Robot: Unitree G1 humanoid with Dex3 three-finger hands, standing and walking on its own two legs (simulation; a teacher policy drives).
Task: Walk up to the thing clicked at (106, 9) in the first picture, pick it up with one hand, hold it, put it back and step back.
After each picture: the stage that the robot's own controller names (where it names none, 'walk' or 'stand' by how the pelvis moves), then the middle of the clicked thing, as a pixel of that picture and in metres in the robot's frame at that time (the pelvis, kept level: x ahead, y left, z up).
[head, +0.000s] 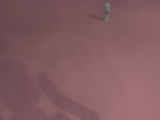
stand; (106, 12) +2.15 -0.33 -0.66
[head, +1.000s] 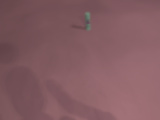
walk; (87, 21) +2.01 +0.06 -0.63
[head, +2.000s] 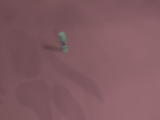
walk; (63, 42) +1.38 +0.31 -0.65
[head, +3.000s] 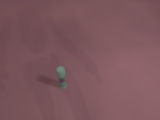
walk; (61, 78) +0.87 +0.24 -0.64
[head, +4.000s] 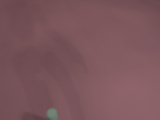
walk; out of the picture +0.49 +0.20 -0.64
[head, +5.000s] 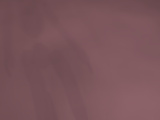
stand; out of the picture +0.38 +0.20 -0.66
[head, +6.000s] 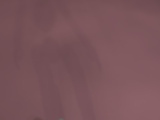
stand; out of the picture +0.40 +0.17 -0.65
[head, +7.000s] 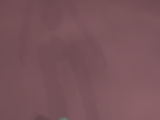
stand; out of the picture +0.41 +0.15 -0.64
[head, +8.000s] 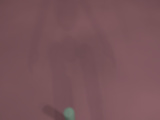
stand; (70, 119) +0.47 +0.14 -0.64
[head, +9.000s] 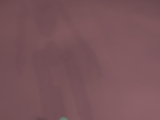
stand; out of the picture +0.45 +0.14 -0.66
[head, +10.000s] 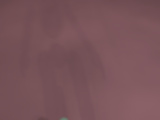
stand; out of the picture +0.46 +0.15 -0.66
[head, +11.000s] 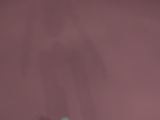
stand; out of the picture +0.45 +0.15 -0.66
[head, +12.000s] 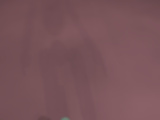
go down; out of the picture +0.45 +0.14 -0.66
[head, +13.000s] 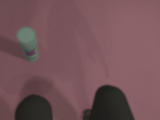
go down; (29, 47) +0.55 +0.15 -0.30
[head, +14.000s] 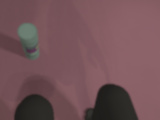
approach; (30, 44) +0.55 +0.15 -0.28
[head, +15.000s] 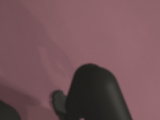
close in; out of the picture +0.55 +0.22 -0.19
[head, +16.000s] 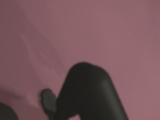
close; out of the picture +0.54 +0.24 -0.20
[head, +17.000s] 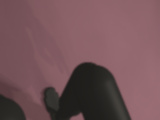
lift; out of the picture +0.50 +0.21 -0.20
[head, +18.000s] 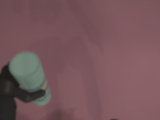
lift; (35, 83) +0.35 +0.16 +0.00
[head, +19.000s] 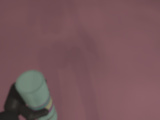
hold; (40, 102) +0.30 +0.15 +0.02
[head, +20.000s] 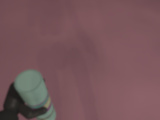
hold; (39, 101) +0.30 +0.16 +0.02
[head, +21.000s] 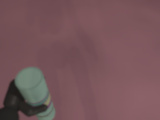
crouch; (39, 99) +0.31 +0.16 +0.02
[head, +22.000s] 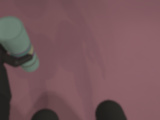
crouch; (21, 50) +0.47 +0.17 -0.04
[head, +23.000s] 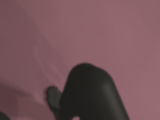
lower; out of the picture +0.53 +0.22 -0.19
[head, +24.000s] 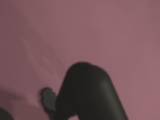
lower; out of the picture +0.52 +0.24 -0.19
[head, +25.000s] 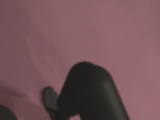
lower; out of the picture +0.52 +0.24 -0.20
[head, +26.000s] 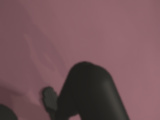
lower; out of the picture +0.52 +0.23 -0.20
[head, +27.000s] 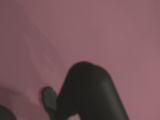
rest; out of the picture +0.52 +0.23 -0.20
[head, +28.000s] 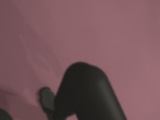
withdraw; out of the picture +0.52 +0.22 -0.20
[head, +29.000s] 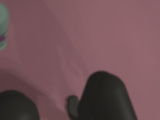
stand; out of the picture +0.52 +0.19 -0.21
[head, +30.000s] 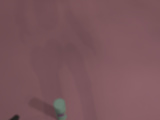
stand; (60, 110) +0.47 +0.12 -0.56
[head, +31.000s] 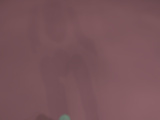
stand; out of the picture +0.46 +0.12 -0.60
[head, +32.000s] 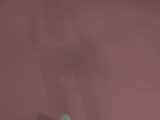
stand; out of the picture +0.45 +0.12 -0.60
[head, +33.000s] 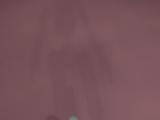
stand; out of the picture +0.46 +0.11 -0.65
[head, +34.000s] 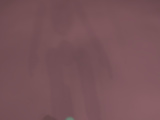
stand; out of the picture +0.45 +0.13 -0.66
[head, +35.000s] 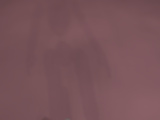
stand; out of the picture +0.44 +0.13 -0.66
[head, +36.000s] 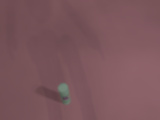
walk; (64, 94) +0.56 +0.16 -0.63
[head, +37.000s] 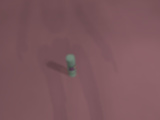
walk; (71, 66) +0.83 +0.14 -0.63
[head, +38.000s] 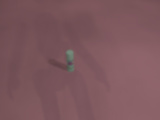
stand; (70, 61) +1.09 +0.15 -0.64
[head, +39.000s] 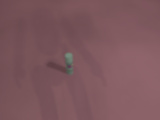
stand; (69, 64) +1.05 +0.14 -0.66
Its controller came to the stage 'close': yes
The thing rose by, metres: 0.66
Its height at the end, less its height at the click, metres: +0.00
